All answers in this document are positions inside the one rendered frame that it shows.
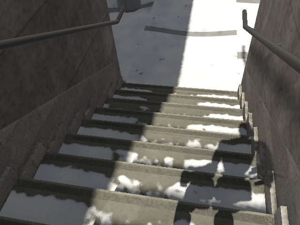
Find stairs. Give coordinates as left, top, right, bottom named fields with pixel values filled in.
left=0, top=82, right=276, bottom=225

